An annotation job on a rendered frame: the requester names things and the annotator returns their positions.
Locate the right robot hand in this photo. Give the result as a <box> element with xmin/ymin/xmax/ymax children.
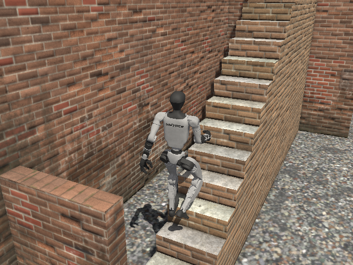
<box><xmin>203</xmin><ymin>130</ymin><xmax>211</xmax><ymax>141</ymax></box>

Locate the left robot upper arm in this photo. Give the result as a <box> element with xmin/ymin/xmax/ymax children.
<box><xmin>147</xmin><ymin>112</ymin><xmax>167</xmax><ymax>142</ymax></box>

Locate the robot left forearm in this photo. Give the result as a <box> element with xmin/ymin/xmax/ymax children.
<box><xmin>142</xmin><ymin>134</ymin><xmax>153</xmax><ymax>160</ymax></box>

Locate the left robot hand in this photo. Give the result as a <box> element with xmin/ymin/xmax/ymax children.
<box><xmin>139</xmin><ymin>158</ymin><xmax>153</xmax><ymax>174</ymax></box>

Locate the robot right forearm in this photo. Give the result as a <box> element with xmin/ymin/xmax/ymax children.
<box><xmin>201</xmin><ymin>134</ymin><xmax>209</xmax><ymax>144</ymax></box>

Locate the robot right thigh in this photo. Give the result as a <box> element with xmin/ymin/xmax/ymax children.
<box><xmin>180</xmin><ymin>157</ymin><xmax>202</xmax><ymax>187</ymax></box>

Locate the right robot foot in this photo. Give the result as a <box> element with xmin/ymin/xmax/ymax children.
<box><xmin>175</xmin><ymin>209</ymin><xmax>189</xmax><ymax>219</ymax></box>

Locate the right robot upper arm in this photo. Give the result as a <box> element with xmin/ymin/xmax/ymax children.
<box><xmin>188</xmin><ymin>115</ymin><xmax>202</xmax><ymax>144</ymax></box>

